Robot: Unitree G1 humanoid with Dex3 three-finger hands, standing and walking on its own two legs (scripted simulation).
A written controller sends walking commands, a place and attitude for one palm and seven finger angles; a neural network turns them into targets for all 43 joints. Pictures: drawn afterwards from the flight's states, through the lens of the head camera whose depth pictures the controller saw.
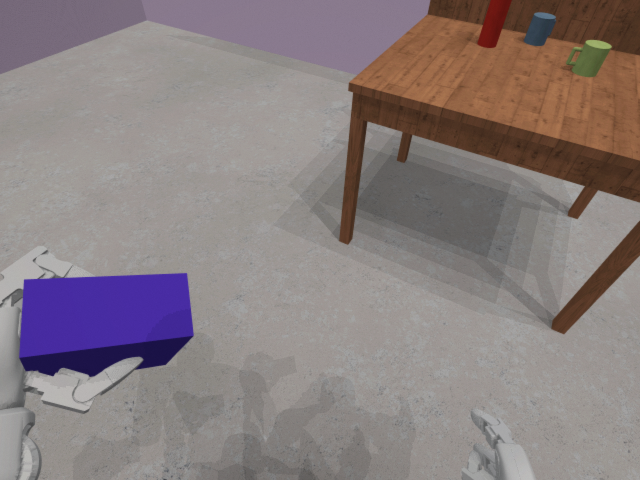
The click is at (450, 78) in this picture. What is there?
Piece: table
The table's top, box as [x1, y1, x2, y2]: [348, 14, 639, 170]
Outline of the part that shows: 349,82 348,90 639,170 639,55 610,50 597,74 594,77 583,77 573,73 571,71 571,65 565,64 571,49 574,46 582,47 582,44 547,38 542,46 533,46 523,41 525,33 502,29 496,46 493,48 485,48 479,46 476,43 482,25 427,14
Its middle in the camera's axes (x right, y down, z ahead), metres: +0.69 -0.54 +1.29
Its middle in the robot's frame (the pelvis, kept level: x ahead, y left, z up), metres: +1.35 -0.61 -0.06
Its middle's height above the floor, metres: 0.71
